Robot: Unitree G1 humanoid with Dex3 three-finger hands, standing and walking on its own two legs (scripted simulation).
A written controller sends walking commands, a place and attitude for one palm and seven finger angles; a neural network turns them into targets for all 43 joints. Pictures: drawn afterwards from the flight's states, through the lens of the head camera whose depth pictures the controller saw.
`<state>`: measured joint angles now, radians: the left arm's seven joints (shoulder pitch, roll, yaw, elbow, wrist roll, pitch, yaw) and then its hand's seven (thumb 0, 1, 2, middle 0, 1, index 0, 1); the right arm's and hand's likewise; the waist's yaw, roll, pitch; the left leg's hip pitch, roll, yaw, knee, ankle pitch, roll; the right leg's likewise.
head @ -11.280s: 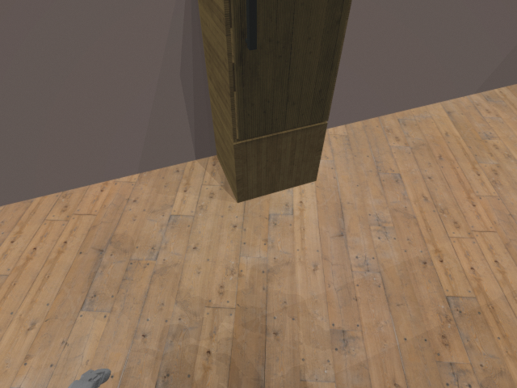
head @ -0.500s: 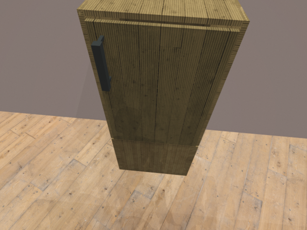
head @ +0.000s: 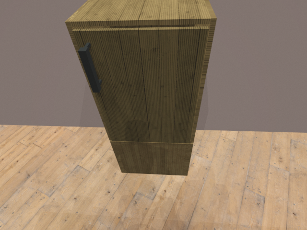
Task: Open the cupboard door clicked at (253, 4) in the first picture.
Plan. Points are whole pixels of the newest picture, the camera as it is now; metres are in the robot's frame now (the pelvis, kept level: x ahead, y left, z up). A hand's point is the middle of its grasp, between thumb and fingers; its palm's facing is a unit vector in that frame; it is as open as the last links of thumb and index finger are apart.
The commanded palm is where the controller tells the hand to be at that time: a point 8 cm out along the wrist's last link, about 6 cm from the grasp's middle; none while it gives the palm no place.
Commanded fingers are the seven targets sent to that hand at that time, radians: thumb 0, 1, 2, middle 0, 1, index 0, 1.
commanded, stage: come to a stop and stand still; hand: left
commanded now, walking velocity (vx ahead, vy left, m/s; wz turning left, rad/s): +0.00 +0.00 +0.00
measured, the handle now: (92, 68) +0.59 +0.24 +0.13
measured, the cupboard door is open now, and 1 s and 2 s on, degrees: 0 0 0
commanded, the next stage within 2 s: look again from close up in 0.26 s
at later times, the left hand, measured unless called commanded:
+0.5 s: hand out of the picture +0.01 +0.16 -0.17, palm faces +0.02 -0.98 -0.20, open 7.3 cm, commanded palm none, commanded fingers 0.00 0.90 0.90 -0.20 -0.30 -0.20 -0.30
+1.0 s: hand out of the picture +0.06 +0.18 -0.16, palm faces +0.09 -0.97 -0.21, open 7.3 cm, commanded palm +0.12 +0.23 -0.06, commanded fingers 0.00 0.83 0.87 -0.20 -0.34 -0.20 -0.34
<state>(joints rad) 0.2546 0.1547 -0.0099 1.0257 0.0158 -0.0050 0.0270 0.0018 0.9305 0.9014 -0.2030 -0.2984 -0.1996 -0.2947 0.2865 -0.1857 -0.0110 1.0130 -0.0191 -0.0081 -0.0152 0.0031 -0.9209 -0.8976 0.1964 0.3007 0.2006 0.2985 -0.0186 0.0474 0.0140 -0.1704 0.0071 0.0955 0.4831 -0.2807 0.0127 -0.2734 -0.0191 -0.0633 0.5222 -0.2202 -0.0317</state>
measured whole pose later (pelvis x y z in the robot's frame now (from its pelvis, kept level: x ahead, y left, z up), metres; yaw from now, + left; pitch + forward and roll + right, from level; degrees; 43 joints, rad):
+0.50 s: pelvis +0.01 -0.01 +0.00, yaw +1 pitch -1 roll +1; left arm 0.27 0.15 -0.01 1.12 0.01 -0.02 0.03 0.01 0.92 0.90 -0.20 -0.30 -0.20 -0.29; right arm 0.35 -0.14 0.01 1.14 -0.01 -0.02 -0.02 0.00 -0.91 -0.90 0.20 0.30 0.20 0.30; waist -0.01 0.01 0.04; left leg -0.15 0.02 0.07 0.43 -0.26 -0.01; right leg -0.24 0.00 -0.09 0.45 -0.20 -0.05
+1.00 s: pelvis +0.03 +0.00 +0.00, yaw +1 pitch +0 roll +0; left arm 0.29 0.16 0.01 0.96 -0.03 0.03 0.04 0.01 0.92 0.90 -0.20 -0.30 -0.20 -0.30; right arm 0.27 -0.17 0.01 1.08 0.01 -0.04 -0.03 0.00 -0.91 -0.90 0.20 0.30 0.20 0.30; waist 0.00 0.01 0.04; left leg -0.14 0.02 0.07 0.45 -0.31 0.00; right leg -0.22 0.00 -0.09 0.47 -0.24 -0.03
